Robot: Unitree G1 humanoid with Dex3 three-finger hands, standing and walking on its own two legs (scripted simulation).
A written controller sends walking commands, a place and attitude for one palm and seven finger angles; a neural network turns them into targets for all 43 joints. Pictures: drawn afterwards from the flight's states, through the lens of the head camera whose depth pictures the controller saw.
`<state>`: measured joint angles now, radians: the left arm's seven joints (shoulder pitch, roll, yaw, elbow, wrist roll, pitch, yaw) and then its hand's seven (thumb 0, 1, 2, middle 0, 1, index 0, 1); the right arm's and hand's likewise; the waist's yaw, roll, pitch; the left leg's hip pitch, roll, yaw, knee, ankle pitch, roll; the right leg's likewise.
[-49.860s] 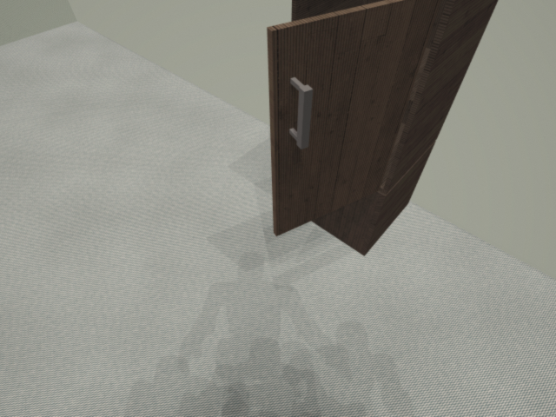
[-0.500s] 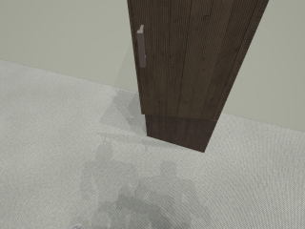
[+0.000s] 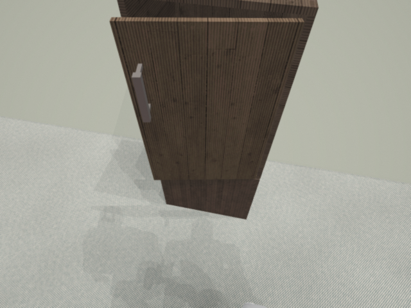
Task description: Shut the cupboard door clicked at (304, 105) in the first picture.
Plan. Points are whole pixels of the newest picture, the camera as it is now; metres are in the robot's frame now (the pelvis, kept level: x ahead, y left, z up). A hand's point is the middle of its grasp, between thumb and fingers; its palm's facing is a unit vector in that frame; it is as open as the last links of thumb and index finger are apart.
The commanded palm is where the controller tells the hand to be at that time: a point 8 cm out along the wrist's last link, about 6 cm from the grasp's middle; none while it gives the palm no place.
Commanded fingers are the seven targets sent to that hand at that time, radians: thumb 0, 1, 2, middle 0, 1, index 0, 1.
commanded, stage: take the last steps up to it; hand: left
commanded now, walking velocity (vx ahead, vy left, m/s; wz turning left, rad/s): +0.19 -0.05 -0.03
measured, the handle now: (143, 94) +0.57 +0.17 +0.09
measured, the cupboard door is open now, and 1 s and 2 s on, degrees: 13 13 13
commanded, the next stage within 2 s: come to a stop and stand still in 0.12 s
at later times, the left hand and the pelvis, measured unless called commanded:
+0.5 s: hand out of the picture +0.13 +0.14 -0.18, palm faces +0.08 -0.98 -0.18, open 7.3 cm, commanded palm none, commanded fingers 0.00 0.90 0.90 -0.20 -0.30 -0.20 -0.30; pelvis +0.12 -0.03 +0.00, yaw +0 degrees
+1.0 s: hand out of the picture +0.13 +0.15 -0.18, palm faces +0.01 -0.97 -0.23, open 7.4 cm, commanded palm none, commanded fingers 0.00 0.90 0.90 -0.20 -0.30 -0.20 -0.30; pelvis +0.09 -0.03 -0.01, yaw -1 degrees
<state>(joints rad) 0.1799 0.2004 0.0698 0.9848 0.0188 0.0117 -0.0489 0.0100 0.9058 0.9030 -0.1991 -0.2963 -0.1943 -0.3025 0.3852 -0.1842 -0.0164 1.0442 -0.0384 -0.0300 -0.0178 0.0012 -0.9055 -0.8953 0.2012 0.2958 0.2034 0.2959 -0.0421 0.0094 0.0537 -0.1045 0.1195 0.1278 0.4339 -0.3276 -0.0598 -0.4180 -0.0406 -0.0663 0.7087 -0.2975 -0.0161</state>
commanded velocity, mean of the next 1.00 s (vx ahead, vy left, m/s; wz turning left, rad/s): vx -0.06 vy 0.01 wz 0.00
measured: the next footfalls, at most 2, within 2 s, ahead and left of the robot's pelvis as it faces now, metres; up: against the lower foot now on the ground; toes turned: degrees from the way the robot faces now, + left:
right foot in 0.04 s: +0.11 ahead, -0.13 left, +0.00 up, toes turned -4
left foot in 0.34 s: +0.18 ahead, +0.08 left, +0.00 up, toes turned +7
